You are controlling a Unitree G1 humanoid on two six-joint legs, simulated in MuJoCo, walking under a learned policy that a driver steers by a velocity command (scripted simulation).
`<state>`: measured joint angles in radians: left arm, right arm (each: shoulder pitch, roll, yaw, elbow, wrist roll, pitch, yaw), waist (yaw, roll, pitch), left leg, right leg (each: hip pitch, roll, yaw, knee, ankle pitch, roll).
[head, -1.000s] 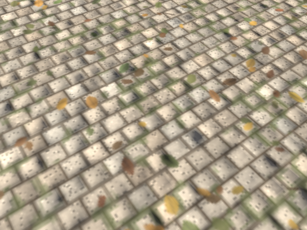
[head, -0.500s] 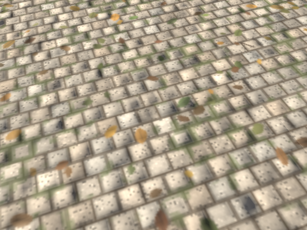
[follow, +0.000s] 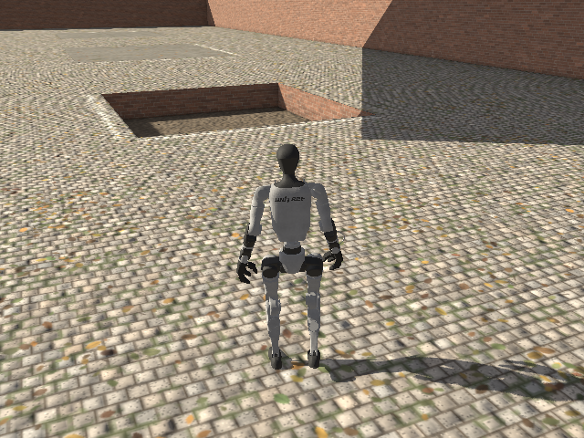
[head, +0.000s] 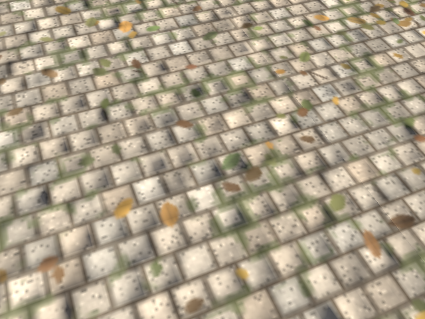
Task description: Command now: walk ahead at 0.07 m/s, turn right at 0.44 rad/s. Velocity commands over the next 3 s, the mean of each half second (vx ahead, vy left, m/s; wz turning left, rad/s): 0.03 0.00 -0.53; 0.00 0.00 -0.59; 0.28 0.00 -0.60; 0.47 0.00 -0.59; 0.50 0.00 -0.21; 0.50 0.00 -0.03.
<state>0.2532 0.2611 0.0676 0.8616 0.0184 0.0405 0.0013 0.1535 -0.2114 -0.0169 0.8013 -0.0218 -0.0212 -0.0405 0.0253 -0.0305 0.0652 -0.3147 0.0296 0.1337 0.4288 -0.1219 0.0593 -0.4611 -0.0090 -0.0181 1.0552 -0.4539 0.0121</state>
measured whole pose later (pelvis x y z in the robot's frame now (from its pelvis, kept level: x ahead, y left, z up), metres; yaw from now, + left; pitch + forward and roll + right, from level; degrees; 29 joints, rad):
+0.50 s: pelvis -0.01 -0.03 +0.00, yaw -18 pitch +1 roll +1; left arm 0.23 0.28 0.07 0.74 0.01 0.04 0.00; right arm 0.19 -0.28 -0.06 0.79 -0.02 0.05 -0.02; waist 0.01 0.02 0.04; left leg -0.45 -0.01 -0.03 0.90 -0.39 -0.04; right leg -0.27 0.09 0.10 0.44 -0.18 -0.08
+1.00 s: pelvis -0.02 +0.00 +0.00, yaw -35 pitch +0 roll -1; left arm 0.20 0.31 0.08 0.74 0.01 0.09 -0.05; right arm 0.19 -0.26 -0.04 0.71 -0.03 0.02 -0.03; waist 0.00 -0.03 0.08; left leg -0.19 0.04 0.12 0.44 -0.25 0.03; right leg -0.38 0.02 0.02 0.88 -0.44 0.05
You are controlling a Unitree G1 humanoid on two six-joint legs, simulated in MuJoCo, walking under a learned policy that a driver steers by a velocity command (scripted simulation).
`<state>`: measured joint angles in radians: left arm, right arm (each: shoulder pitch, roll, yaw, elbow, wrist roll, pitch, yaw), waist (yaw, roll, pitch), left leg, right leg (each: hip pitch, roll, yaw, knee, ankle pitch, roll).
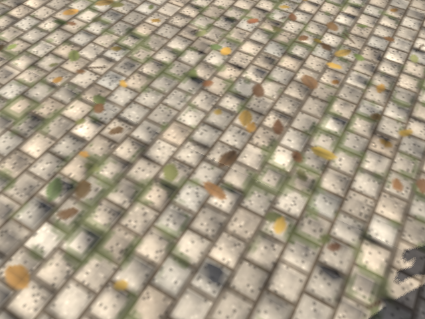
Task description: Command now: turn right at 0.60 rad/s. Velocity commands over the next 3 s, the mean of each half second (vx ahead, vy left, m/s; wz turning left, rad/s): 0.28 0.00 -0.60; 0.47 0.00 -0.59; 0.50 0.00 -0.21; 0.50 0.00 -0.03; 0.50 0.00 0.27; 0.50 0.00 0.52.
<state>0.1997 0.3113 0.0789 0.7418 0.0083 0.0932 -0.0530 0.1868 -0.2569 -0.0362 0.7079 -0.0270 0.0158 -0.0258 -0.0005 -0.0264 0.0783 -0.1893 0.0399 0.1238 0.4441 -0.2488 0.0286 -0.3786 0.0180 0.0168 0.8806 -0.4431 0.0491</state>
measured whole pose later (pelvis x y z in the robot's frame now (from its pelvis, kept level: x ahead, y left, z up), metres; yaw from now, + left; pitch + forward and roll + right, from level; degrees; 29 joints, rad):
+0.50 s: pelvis +0.12 -0.05 +0.00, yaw -18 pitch +2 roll +0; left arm 0.47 0.28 0.05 0.82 0.01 -0.03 -0.01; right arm 0.12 -0.30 -0.05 0.71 -0.03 0.00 0.04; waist 0.07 0.03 0.01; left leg -0.59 0.04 -0.02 0.71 -0.14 -0.06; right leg 0.03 0.10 0.20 0.28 -0.32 -0.09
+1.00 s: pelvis +0.38 -0.12 -0.01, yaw -36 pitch +1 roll +2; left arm 0.05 0.28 0.03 0.70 0.04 0.00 -0.09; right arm 0.41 -0.25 -0.04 0.86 -0.02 -0.08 0.00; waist -0.06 -0.04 0.06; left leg 0.06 -0.01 0.22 0.24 -0.32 0.01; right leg -0.66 -0.05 -0.04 0.74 -0.05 -0.06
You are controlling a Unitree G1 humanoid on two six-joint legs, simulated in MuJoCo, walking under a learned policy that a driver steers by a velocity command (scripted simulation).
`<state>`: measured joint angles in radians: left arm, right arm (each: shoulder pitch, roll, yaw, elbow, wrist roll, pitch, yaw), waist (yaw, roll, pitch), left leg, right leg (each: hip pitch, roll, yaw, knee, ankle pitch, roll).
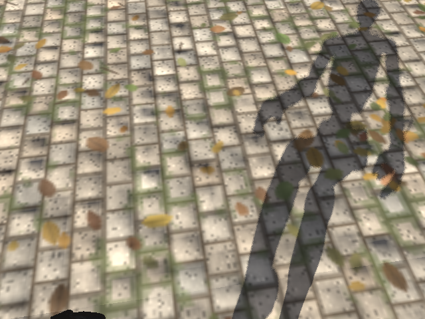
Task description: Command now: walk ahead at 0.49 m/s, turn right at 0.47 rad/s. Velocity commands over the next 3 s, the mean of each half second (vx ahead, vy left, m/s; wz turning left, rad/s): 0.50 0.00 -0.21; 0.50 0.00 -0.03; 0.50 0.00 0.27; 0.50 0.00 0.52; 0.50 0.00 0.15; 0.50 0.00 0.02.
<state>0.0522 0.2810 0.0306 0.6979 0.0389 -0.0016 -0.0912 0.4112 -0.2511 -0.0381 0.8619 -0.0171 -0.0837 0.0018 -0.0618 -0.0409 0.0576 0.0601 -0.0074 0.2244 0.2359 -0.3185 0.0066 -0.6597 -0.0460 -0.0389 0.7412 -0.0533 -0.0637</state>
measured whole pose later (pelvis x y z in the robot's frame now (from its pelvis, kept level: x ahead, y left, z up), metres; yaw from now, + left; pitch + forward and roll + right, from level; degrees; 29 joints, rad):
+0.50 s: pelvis +0.29 -0.04 +0.00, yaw -5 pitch +0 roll -1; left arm 0.42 0.25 0.03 0.95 0.01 -0.07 -0.01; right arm 0.14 -0.26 -0.03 0.79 -0.03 -0.01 0.04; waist 0.05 0.05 0.04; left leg -0.64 0.12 0.03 0.74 -0.04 0.00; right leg 0.05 0.12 -0.02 0.17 -0.24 -0.11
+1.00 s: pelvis +0.58 -0.02 +0.01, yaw -5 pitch +0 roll +1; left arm 0.12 0.24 0.02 0.89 0.03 -0.03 -0.03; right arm 0.43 -0.21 -0.03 0.99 -0.01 -0.08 0.01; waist -0.04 -0.04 0.04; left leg -0.01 -0.08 0.08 0.21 -0.21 0.08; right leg -0.62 -0.10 -0.01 0.79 -0.06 -0.02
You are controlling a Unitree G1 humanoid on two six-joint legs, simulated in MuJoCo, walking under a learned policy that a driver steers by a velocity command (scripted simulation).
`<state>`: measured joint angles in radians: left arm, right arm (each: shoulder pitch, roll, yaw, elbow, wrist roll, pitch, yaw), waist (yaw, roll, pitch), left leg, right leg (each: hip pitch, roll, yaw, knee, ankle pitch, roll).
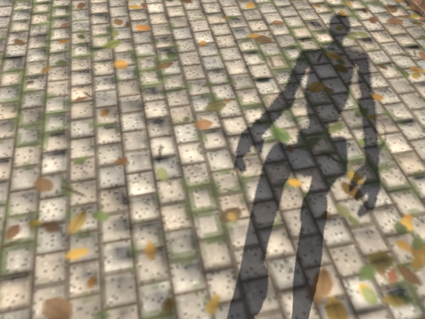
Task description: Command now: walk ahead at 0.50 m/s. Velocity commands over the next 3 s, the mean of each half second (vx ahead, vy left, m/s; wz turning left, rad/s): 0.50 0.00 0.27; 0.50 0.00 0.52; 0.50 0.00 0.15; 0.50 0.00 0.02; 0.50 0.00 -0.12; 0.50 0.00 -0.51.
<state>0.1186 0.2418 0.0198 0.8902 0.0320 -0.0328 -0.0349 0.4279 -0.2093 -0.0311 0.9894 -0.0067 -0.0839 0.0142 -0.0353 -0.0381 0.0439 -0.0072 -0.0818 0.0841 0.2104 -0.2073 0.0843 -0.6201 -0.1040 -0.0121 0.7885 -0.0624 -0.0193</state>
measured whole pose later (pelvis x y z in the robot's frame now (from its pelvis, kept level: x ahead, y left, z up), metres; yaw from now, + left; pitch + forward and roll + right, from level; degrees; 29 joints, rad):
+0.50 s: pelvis +0.27 -0.04 +0.00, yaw +10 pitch +0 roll -1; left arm 0.37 0.21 0.04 0.99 0.02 -0.11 0.01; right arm 0.19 -0.25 -0.07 0.91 -0.03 0.00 0.04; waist 0.01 0.04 0.04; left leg -0.65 0.10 0.01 0.98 -0.10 0.05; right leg -0.03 0.04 -0.22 0.25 -0.22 -0.07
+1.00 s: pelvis +0.51 +0.07 +0.00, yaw +27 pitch +0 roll +0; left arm 0.13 0.25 0.05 0.81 0.05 -0.04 -0.01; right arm 0.33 -0.26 -0.07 0.92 0.00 -0.05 0.00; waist -0.03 -0.03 0.06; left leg -0.12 -0.15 -0.01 0.30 -0.19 0.14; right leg -0.63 -0.14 0.03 0.99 -0.20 0.04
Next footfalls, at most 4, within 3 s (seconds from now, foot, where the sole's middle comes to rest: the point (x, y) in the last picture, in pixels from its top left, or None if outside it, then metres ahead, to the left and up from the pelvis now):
0.18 right None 0.27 -0.12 -0.78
0.72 left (176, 311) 0.51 0.11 -0.78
1.28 right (177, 212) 0.87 0.11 -0.78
1.82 left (98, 183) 1.01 0.42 -0.78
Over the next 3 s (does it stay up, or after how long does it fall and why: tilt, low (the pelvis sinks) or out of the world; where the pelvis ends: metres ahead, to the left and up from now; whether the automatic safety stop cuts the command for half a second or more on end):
stays up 1.49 0.56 -0.02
